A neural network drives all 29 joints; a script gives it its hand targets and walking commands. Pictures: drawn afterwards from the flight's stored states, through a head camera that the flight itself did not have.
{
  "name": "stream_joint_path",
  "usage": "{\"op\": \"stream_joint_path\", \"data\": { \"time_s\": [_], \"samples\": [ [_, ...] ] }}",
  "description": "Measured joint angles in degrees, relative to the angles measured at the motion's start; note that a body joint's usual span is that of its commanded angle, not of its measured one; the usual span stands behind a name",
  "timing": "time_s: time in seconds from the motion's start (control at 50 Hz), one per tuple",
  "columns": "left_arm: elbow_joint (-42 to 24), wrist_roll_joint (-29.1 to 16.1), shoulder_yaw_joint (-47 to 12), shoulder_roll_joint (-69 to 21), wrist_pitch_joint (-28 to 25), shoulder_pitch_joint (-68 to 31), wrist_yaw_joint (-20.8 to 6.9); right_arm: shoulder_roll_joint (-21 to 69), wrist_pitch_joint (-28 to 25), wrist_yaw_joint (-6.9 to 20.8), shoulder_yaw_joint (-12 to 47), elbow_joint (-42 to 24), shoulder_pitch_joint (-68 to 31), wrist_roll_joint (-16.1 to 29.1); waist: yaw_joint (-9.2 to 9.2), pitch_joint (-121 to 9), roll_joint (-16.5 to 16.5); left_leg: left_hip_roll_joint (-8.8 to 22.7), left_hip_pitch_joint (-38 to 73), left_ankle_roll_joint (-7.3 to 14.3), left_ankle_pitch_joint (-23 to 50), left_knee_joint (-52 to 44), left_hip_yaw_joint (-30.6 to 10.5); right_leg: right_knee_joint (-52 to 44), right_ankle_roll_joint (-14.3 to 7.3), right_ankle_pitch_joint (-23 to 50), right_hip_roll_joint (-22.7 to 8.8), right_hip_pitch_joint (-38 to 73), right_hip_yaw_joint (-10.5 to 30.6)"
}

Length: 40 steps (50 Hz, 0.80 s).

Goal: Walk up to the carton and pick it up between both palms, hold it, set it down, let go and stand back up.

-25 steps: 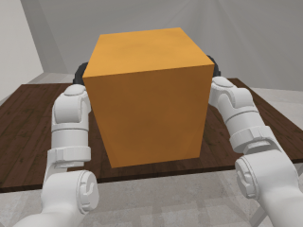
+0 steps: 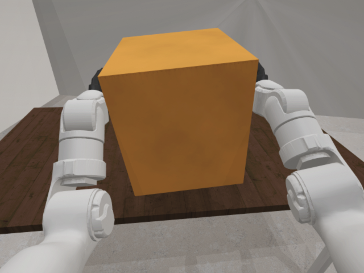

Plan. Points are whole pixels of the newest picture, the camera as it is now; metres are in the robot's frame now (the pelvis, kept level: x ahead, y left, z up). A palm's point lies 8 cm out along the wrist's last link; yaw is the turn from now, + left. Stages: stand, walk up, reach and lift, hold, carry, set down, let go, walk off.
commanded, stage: hold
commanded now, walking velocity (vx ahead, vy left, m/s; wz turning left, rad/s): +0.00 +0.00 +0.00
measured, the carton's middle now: (179, 105) +0.41 +0.01 +0.26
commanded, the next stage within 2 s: none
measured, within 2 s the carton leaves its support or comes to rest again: neither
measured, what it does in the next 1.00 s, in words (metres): stands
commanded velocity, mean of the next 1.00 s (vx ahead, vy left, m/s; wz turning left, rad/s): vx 0.00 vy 0.00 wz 0.00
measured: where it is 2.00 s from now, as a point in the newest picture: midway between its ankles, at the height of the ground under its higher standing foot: outside the picture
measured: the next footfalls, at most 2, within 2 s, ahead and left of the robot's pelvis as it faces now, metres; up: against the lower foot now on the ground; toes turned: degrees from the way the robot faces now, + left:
none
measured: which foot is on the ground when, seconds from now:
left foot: down 0.00-1.00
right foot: down 0.00-1.00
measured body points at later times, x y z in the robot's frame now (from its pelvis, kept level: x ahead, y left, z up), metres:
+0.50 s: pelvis +0.00 +0.00 +0.00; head -0.10 +0.01 +0.44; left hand +0.38 +0.17 +0.30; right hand +0.38 -0.16 +0.33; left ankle +0.03 +0.12 -0.75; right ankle -0.02 -0.11 -0.75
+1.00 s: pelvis +0.00 +0.00 +0.00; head -0.10 +0.02 +0.44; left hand +0.38 +0.17 +0.30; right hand +0.38 -0.16 +0.32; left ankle +0.03 +0.13 -0.75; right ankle -0.02 -0.11 -0.75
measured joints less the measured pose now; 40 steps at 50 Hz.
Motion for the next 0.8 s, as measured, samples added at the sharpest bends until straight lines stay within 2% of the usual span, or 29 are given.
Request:
{"op": "stream_joint_path", "data": {
  "time_s": [0.48, 0.62, 0.8],
  "samples": [
    [5.15, -0.27, 0.68, 0.58, 0.72, -4.21, -0.1, -1.3, 2.54, 0.15, 0.55, 3.71, -4.02, 0.36, 0.69, -1.35, 0.65, -0.04, -0.7, -0.15, 0.29, -0.09, -0.69, 0.18, -0.2, 0.24, 0.43, -0.9, 0.78],
    [3.21, 0.19, 1.18, 0.18, 0.61, -3.54, -0.17, -1.11, 2.28, -0.08, -0.08, 1.9, -3.12, 0.33, -0.48, -1.13, 0.79, -0.24, -0.92, -0.12, 0.09, 0.36, -1.38, -0.02, -0.12, 0.21, 0.43, -0.64, 0.52],
    [1.53, 0.62, 0.98, -0.46, 0.97, -2.35, 0.06, -1.39, 2.32, -0.11, 0.67, 0.83, -2.04, 1.07, -0.48, -1.17, 0.95, -0.27, -1.29, 0.07, -0.18, 0.76, -1.1, 0.19, 0.08, 0.25, 0.5, -1.12, 1.31]
  ]
}}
